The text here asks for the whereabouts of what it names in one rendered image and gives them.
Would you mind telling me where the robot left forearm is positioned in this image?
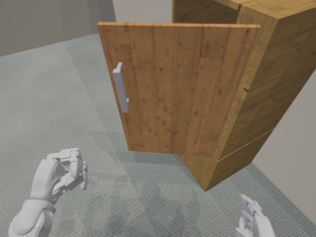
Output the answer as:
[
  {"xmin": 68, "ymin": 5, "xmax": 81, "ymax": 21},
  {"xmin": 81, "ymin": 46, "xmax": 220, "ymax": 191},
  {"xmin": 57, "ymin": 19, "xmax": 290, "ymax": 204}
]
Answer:
[{"xmin": 8, "ymin": 198, "xmax": 56, "ymax": 237}]

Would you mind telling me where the handle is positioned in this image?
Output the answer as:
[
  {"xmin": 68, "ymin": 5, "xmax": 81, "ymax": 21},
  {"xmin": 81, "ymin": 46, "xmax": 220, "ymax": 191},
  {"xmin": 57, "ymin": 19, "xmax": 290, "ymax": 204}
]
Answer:
[{"xmin": 113, "ymin": 62, "xmax": 129, "ymax": 113}]

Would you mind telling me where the robot right hand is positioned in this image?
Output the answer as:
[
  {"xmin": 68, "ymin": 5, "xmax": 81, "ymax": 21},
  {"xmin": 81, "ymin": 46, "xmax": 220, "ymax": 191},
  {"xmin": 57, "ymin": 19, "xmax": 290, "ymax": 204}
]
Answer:
[{"xmin": 236, "ymin": 194, "xmax": 276, "ymax": 237}]

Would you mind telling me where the robot left hand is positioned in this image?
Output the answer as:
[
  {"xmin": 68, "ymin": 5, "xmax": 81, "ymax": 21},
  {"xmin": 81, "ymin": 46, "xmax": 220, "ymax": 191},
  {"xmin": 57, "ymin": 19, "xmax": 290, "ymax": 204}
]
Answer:
[{"xmin": 30, "ymin": 147, "xmax": 89, "ymax": 205}]

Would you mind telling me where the cupboard door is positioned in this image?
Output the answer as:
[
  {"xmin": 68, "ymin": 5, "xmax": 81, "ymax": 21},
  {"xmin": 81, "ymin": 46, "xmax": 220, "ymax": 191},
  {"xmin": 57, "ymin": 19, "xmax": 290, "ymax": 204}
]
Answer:
[{"xmin": 97, "ymin": 22, "xmax": 261, "ymax": 157}]

